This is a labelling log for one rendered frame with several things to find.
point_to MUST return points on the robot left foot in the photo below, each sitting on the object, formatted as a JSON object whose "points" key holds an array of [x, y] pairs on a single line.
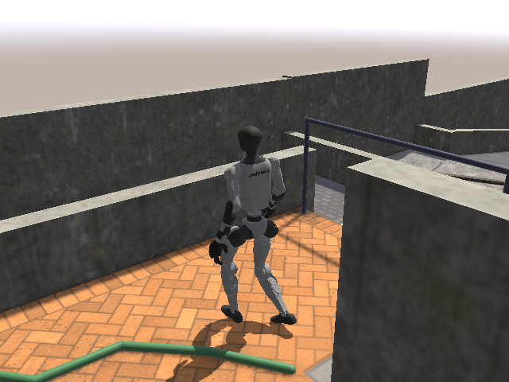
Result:
{"points": [[236, 317]]}

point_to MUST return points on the robot right forearm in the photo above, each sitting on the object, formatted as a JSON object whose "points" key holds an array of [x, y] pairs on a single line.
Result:
{"points": [[274, 200]]}

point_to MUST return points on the left robot hand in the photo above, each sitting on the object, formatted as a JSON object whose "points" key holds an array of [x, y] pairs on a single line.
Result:
{"points": [[215, 250]]}

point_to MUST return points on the robot right upper arm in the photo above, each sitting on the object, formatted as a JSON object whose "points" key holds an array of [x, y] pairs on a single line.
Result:
{"points": [[276, 176]]}

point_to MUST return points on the right robot hand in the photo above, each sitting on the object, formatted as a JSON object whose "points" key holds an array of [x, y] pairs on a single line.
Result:
{"points": [[269, 212]]}

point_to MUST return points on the humanoid robot torso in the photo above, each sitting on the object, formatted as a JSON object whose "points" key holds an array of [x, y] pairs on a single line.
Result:
{"points": [[254, 195]]}

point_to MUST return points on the robot left upper arm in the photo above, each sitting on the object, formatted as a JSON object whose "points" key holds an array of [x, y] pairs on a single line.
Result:
{"points": [[232, 175]]}

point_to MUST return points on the robot left forearm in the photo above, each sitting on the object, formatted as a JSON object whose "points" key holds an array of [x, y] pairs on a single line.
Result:
{"points": [[225, 227]]}

